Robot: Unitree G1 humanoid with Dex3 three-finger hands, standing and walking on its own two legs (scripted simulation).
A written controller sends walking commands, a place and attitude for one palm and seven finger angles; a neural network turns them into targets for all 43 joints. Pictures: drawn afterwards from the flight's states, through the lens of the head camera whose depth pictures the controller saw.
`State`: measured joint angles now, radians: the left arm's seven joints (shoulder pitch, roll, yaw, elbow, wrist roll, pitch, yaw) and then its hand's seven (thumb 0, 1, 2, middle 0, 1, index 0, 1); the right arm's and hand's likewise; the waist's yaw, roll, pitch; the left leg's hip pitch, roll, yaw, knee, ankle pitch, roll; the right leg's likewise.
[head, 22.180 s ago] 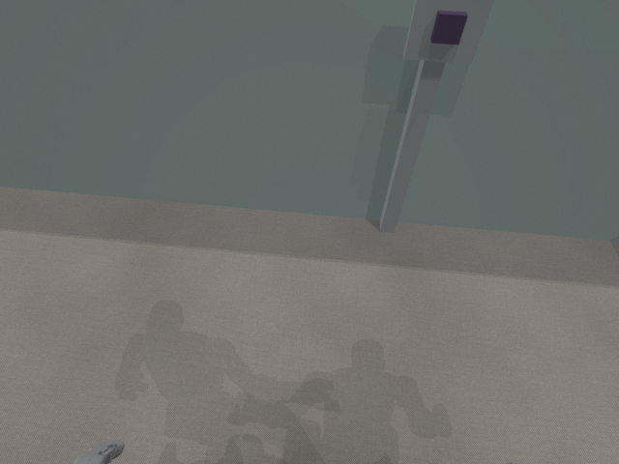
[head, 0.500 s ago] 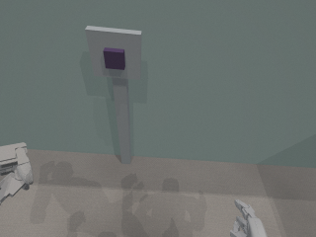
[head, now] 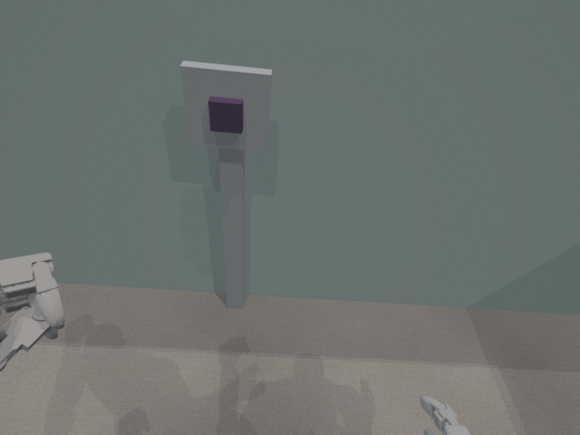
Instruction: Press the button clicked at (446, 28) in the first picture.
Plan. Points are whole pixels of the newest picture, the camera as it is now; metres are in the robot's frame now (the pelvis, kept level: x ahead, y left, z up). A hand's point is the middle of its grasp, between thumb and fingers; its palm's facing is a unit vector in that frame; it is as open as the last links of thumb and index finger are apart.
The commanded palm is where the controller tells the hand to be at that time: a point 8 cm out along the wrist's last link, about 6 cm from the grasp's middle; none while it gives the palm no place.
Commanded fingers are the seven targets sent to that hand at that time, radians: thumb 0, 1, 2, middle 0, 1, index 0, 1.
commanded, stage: stop stepping back and stand still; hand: left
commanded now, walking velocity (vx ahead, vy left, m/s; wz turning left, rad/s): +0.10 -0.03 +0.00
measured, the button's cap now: (226, 114) +0.72 +0.20 +0.09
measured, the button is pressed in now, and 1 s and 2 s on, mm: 0 0 0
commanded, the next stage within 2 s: let the arm hang, fingers relaxed in 0.28 s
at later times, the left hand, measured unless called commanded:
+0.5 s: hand (78, 375) +0.19 +0.29 -0.01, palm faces +0.23 -0.87 -0.43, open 3.0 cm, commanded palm none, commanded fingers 0.00 0.90 0.90 -1.04 -1.22 -1.04 -1.22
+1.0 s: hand out of the picture -0.08 +0.23 -0.16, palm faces +0.11 -0.96 -0.27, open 5.9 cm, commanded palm none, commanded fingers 0.00 0.90 0.90 -0.20 -0.30 -0.20 -0.30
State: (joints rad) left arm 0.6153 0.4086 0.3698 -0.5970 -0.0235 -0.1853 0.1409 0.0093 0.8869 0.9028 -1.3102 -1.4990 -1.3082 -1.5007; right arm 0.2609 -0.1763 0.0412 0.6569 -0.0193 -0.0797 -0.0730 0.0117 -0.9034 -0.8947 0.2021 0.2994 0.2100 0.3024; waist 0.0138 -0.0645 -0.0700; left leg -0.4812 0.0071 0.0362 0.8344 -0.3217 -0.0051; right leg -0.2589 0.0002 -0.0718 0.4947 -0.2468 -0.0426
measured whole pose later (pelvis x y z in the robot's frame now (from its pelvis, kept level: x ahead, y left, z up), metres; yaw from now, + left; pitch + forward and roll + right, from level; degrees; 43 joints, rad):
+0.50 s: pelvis -0.01 +0.03 -0.02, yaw +4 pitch +1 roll +0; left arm 0.33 0.32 0.17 0.12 0.03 -0.01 0.04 0.00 0.90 0.90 -1.27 -1.46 -1.27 -1.47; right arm 0.18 -0.26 0.00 0.77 -0.03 -0.05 0.00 0.01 -0.91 -0.89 0.20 0.30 0.21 0.30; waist -0.01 0.04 -0.04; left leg -0.40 -0.04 0.01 0.68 -0.30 0.04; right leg -0.39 -0.02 -0.01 0.76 -0.40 0.00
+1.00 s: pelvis -0.02 +0.02 +0.01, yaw +6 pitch -1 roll -1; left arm 0.30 0.24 0.02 1.16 0.01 0.02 0.01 0.01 0.91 0.90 -0.46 -0.60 -0.46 -0.60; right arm 0.30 -0.20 -0.01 1.12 -0.02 0.03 -0.02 0.01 -0.91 -0.89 0.20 0.30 0.20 0.30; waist 0.00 0.03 0.07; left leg -0.25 -0.03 -0.04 0.42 -0.14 0.02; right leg -0.19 0.03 -0.01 0.40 -0.19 -0.02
